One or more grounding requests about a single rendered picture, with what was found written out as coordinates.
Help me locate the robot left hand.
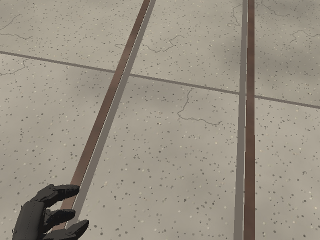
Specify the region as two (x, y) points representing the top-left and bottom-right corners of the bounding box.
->
(12, 184), (89, 240)

